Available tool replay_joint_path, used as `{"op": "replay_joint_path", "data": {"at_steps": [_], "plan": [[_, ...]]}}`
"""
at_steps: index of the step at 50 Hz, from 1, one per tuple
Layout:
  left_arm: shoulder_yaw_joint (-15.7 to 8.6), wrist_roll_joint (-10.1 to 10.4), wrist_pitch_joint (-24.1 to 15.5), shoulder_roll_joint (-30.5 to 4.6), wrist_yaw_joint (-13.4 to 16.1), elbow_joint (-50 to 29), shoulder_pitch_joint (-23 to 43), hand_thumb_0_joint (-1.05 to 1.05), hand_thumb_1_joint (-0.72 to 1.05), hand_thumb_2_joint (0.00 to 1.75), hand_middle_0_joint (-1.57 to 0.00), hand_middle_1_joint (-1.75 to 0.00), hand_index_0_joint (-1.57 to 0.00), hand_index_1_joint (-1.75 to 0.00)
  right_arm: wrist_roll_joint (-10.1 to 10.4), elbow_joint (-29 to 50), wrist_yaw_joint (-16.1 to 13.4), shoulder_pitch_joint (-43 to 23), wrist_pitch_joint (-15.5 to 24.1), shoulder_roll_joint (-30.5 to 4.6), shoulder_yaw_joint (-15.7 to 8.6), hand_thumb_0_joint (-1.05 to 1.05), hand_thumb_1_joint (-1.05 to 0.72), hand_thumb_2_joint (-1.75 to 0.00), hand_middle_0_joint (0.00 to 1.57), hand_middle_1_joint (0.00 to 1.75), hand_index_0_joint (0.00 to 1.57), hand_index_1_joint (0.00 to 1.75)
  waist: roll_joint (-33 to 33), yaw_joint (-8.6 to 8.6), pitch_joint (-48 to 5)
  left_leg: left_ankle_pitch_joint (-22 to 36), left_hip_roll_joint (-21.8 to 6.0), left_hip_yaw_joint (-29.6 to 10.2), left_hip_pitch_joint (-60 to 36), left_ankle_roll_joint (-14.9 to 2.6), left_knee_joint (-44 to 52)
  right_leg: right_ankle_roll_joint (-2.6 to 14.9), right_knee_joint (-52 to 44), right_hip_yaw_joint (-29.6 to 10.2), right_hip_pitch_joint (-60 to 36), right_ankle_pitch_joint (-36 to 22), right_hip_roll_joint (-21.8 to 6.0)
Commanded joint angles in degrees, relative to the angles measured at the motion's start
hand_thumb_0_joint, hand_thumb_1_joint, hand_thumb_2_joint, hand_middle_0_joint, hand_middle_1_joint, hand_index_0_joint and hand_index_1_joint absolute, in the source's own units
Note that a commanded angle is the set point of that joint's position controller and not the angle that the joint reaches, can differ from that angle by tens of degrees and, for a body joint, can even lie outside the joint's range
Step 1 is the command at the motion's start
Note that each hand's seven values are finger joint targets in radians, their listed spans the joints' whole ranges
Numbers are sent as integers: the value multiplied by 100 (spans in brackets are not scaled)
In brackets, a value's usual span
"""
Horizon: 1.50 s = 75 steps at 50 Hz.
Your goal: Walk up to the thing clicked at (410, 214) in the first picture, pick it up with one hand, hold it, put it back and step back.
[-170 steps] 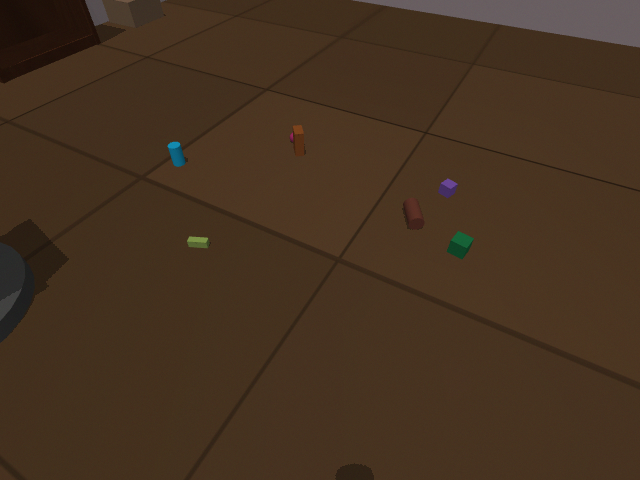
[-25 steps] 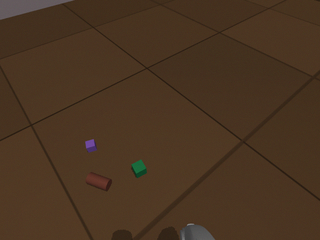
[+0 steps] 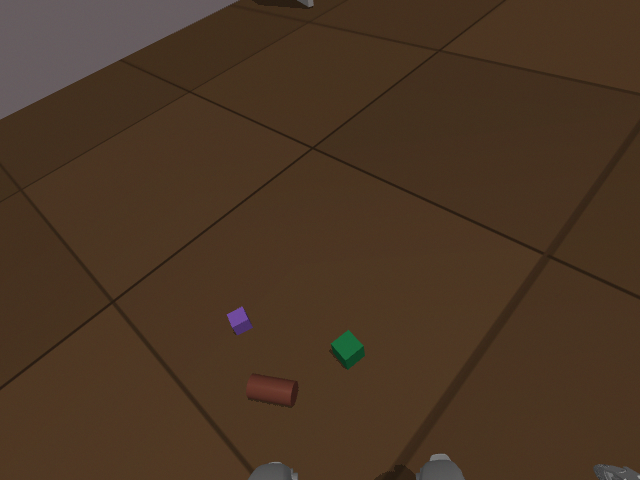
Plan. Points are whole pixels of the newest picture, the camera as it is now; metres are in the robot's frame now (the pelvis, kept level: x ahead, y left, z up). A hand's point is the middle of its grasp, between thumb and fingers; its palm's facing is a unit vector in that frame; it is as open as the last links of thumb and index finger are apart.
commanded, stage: walk up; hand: left
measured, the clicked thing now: (272, 389) +0.50 +0.27 -0.68
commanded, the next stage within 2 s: none
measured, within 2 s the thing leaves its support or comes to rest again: neither
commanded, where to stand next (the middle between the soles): +0.07 +0.10 m, yaw -13 degrees
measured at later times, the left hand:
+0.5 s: hand out of the picture +0.14 +0.44 -0.12, palm faces -0.23 -0.90 -0.36, open 7.4 cm
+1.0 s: hand (74, 439) +0.23 +0.43 -0.13, palm faces -0.28 -0.88 -0.39, open 7.4 cm
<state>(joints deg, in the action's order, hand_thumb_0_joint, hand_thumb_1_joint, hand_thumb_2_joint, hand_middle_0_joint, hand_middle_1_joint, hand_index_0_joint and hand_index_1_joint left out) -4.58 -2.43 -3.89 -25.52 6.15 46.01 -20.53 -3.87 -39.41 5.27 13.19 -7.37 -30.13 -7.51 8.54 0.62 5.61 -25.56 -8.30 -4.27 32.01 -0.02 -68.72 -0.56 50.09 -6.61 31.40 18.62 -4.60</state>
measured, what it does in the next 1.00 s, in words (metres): steps to the left, turning right: left foot, then right foot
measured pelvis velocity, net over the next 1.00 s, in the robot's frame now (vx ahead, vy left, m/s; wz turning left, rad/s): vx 0.03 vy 0.20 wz -0.29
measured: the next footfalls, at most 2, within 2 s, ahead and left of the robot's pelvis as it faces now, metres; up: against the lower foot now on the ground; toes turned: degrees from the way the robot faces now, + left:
left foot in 0.06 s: +0.03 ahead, +0.23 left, +0.00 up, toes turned +2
right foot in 0.72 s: +0.06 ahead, +0.06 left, +0.00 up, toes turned -14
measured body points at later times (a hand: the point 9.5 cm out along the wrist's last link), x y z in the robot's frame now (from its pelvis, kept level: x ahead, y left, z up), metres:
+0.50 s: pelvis +0.02 +0.20 +0.04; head +0.07 +0.21 +0.48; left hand +0.16 +0.49 -0.10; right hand -0.05 -0.11 -0.06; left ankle -0.01 +0.23 -0.68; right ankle +0.00 +0.05 -0.62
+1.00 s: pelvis +0.03 +0.20 +0.00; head +0.06 +0.20 +0.45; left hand +0.25 +0.47 -0.10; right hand -0.06 -0.13 -0.10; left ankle +0.08 +0.42 -0.69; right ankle +0.02 +0.11 -0.67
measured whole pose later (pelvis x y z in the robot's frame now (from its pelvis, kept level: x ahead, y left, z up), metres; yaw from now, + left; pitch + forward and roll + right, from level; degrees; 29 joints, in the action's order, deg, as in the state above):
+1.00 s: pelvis +0.03 +0.20 +0.00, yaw -16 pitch -3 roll +4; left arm -6.8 -4.4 6.1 -23.8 -3.6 45.8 -6.6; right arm -2.2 -51.9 -5.2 21.7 2.9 -22.3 -4.5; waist -5.6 -0.1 7.2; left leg -25.4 -5.2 -3.1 16.8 7.4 -44.7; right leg 2.4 63.4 -3.1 28.3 30.6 0.8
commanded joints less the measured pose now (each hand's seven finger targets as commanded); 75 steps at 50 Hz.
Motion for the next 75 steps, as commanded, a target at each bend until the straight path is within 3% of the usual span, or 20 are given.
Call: {"op": "replay_joint_path", "data": {"at_steps": [1, 4, 6, 7, 10, 28, 33, 35, 36, 40, 43, 45, 48, 52, 54, 56, 67, 70, 73, 75], "plan": [[-725, -40, -98, -2277, 201, -264, -66, 0, 90, 90, -20, -30, -20, -30, 24, 510, -52, 46, 137, -826, -311, 0, -90, -90, 20, 30, 20, 30, -2093, 64, -448, -724, 104, 305, -98, -72, 732, 1225, -1796, -1568, -76, 1550, -804], [-558, 17, -23, -1830, 240, -287, 631, 0, 90, 90, -20, -30, -20, -30, -41, -39, -128, 1621, 276, -881, -462, 0, -90, -90, 20, 30, 20, 30, -1100, -924, -1006, -471, 387, 384, -2189, -121, 2821, 649, 129, -689, 858, 250, -403], [-260, 154, 11, -1084, 406, -364, 597, 0, 90, 90, -20, -30, -20, -30, -2, 166, -218, 844, 356, -1744, -521, 0, -90, -90, 20, 30, 20, 30, 1751, -704, -137, -303, -1103, -2679, -1340, -379, 5048, 259, 2717, 136, 2488, 1719, 1225], [-258, 70, -15, -1423, 461, -273, 813, 0, 90, 90, -20, -30, -20, -30, 65, 265, -270, 184, 385, -1955, -518, 0, -90, -90, 20, 30, 20, 30, 1485, -506, 71, -647, -1559, -3601, -803, -824, 5422, 371, 3003, 4, 2054, 1603, 749], [-373, 292, 56, -1590, 266, 318, 305, 0, 90, 90, -20, -30, -20, -30, 5, 308, -422, -48, 478, -958, -280, 0, -90, -90, 20, 30, 20, 30, -108, -238, 312, 1015, -623, -1386, -1408, -181, 4297, 216, 2693, -82, 1771, 574, 536], [-78, 223, 578, -695, -541, 254, 764, 0, 90, 90, -20, -30, -20, -30, 253, -778, -878, 887, 1080, -362, -15, 0, -90, -90, 20, 30, 20, 30, 29, -286, -55, 5003, -441, 478, -3430, 1258, 5076, 137, 200, 159, -51, -213, 862], [-159, 155, 614, -701, -538, 679, -300, 0, 90, 90, -20, -30, -20, -30, 332, -500, -838, -354, 901, -483, -104, 0, -90, -90, 20, 30, 20, 30, 479, 483, -136, 7255, 81, 1713, -2402, 2333, 4565, 249, -2324, 1208, -2729, -178, 884], [-392, 200, 637, -877, -446, 1002, -876, 0, 90, 90, -20, -30, -20, -30, 486, -439, -861, -485, 896, -217, -48, 0, -90, -90, 20, 30, 20, 30, -1133, 1039, -697, 4717, 827, 2017, -1510, 1993, 1166, 1198, -3652, 616, -4247, -2326, 287], [-397, 147, 640, -791, -365, 765, -18, 0, 90, 90, -20, -30, -20, -30, 545, -543, -857, 123, 871, 137, 102, 0, -90, -90, 20, 30, 20, 30, -2684, 616, -1034, -880, 991, 988, -124, 1033, -364, 1899, -2745, -1300, -4635, -2922, -747], [-279, -170, 649, -1041, -481, -489, 3446, 0, 90, 90, -20, -30, -20, -30, 490, -1187, -853, 2149, 827, -493, -102, 0, -90, -90, 20, 30, 20, 30, -2586, -1092, 288, -1696, -22, -988, -3308, -549, 831, 1320, -2812, -1129, 1825, 1405, -1037], [-267, -300, 794, -581, -786, -564, 2317, 0, 90, 90, -20, -30, -20, -30, 334, -1526, -1043, 2294, 1045, -634, -114, 0, -90, -90, 20, 30, 20, 30, -490, -760, 317, 1526, 650, 985, -2817, -17, 4198, 859, -1003, 509, 609, 891, 451], [-304, -251, 850, -360, -903, -637, 1721, 0, 90, 90, -20, -30, -20, -30, 145, -1349, -1190, 2114, 1092, -832, -198, 0, -90, -90, 20, 30, 20, 30, 618, -477, 72, 1772, -69, -293, -2675, -210, 4439, 679, 688, 559, 705, 1280, 600], [-576, -235, 895, -1116, -1003, -678, 1292, 0, 90, 90, -20, -30, -20, -30, 190, -441, -1338, 213, 1248, -1978, -415, 0, -90, -90, 20, 30, 20, 30, 485, 205, 358, 777, -2735, -3952, -509, -1864, 5151, 227, 2384, -562, 242, 1468, -213], [-779, -130, 729, -1092, -1033, -206, 159, 0, 90, 90, -20, -30, -20, -30, 180, -535, -1326, -151, 1235, -1089, -109, 0, -90, -90, 20, 30, 20, 30, -792, 977, -653, 1988, -270, -137, -345, -492, 2418, 202, -1153, 195, -2117, -91, 161], [-818, -214, 657, -1570, -971, -442, 189, 0, 90, 90, -20, -30, -20, -30, 325, -637, -1336, 514, 1161, -540, 96, 0, -90, -90, 20, 30, 20, 30, -3091, 837, -706, -1295, 1189, 173, 1478, -14, 101, 917, -2159, -1930, -3101, -1823, -685], [-759, -140, 729, -1504, -886, -856, 951, 0, 90, 90, -20, -30, -20, -30, 362, -891, -1432, 831, 1145, -745, 14, 0, -90, -90, 20, 30, 20, 30, -2397, 456, -901, -1248, 876, 236, 887, -113, -357, 1673, -2475, -2405, -2301, -2345, -1206], [-168, 190, 417, -833, -537, -430, 945, 0, 90, 90, -20, -30, -20, -30, 340, -926, -922, 518, 1133, -265, 288, 0, -90, -90, 20, 30, 20, 30, -1148, -18, -764, 487, 670, 284, -1092, -298, 2381, 1076, -1505, -1036, -1699, -3499, -863], [-57, 281, 363, -768, -531, -387, 1194, 0, 90, 90, -20, -30, -20, -30, 263, -984, -882, 610, 1129, -469, 196, 0, -90, -90, 20, 30, 20, 30, -503, -319, -751, 2100, 265, -393, -2494, -584, 3850, 335, -878, -563, -702, -2558, -527], [-167, 278, 421, -919, -448, 69, 616, 0, 90, 90, -20, -30, -20, -30, 306, -653, -847, -427, 1147, -973, 131, 0, -90, -90, 20, 30, 20, 30, 230, 23, -869, 2871, -1971, -2896, -1437, -2305, 4096, -195, 1049, -389, -1127, 2028, 154], [-203, 212, 397, -871, -529, 199, 858, 0, 90, 90, -20, -30, -20, -30, 305, -729, -845, -456, 1110, -628, 266, 0, -90, -90, 20, 30, 20, 30, -435, 3, -786, 3070, -1128, -1517, -1372, -1788, 3964, -17, 747, -14, -1211, 1793, 307]]}}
